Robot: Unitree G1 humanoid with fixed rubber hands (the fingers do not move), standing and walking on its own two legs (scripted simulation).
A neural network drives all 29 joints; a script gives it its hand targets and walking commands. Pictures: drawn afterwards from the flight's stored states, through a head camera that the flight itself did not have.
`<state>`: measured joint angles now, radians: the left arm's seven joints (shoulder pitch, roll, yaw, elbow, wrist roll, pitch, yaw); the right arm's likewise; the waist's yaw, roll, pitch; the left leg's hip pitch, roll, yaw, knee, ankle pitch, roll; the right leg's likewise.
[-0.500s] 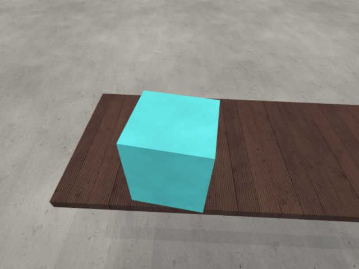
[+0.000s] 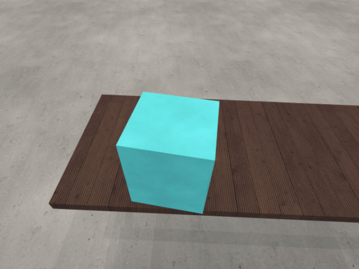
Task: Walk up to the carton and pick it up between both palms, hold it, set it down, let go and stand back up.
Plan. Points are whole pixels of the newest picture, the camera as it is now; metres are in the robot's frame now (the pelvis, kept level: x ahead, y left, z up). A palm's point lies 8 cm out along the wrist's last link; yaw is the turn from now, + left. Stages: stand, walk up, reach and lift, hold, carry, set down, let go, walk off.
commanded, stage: stand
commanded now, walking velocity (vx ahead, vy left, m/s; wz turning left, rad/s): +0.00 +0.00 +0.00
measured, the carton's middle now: (173, 153) +0.44 +0.02 +0.00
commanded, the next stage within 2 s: none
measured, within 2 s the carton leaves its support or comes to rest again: neither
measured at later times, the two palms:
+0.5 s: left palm out of the picture +0.03 +0.26 -0.12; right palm out of the picture +0.03 -0.26 -0.12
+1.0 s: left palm out of the picture +0.03 +0.25 -0.13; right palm out of the picture +0.03 -0.25 -0.13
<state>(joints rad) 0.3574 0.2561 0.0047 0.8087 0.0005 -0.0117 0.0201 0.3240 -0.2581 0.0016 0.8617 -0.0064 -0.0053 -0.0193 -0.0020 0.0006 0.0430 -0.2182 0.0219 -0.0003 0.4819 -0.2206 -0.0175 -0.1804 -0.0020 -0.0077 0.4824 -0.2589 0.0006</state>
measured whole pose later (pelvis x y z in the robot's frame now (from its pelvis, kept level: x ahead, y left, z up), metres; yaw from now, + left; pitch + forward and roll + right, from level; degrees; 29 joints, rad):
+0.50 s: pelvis +0.00 +0.00 +0.00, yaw +0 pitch -2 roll +0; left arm 0.36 0.25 0.00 0.86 0.00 -0.01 0.03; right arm 0.32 -0.25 0.00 0.90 -0.01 -0.01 -0.03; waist 0.00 0.00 0.04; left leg -0.21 0.02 0.00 0.47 -0.22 -0.02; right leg -0.18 0.00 0.00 0.47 -0.25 0.00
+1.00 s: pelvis +0.01 +0.00 +0.00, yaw -1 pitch -2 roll +0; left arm 0.35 0.23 0.00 0.91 0.00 -0.01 0.03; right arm 0.32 -0.24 0.00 0.95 0.00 -0.01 -0.03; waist 0.00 -0.01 0.05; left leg -0.20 0.02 0.00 0.45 -0.22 -0.01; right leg -0.16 0.00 0.01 0.45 -0.25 0.01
